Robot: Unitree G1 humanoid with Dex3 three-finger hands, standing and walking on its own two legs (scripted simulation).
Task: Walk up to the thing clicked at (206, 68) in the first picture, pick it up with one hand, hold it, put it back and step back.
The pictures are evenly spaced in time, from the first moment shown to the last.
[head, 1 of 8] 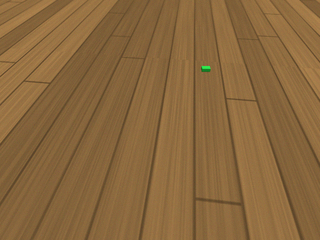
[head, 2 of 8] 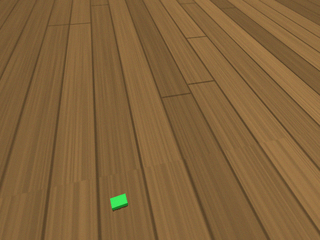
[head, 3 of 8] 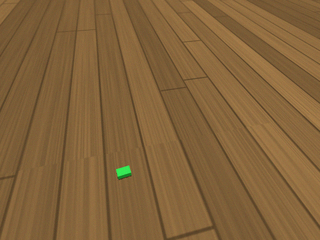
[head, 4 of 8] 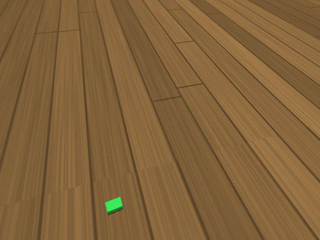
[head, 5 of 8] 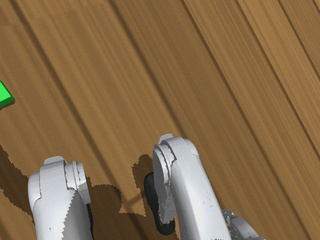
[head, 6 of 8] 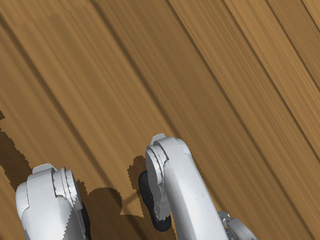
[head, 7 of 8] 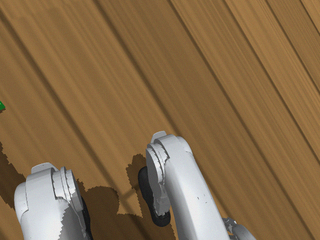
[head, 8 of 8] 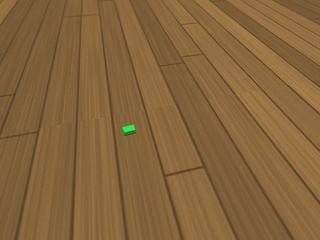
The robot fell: no
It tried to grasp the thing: yes
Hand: left
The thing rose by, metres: 0.68
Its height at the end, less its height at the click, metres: +0.00
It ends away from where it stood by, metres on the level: 0.02
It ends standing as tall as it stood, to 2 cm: yes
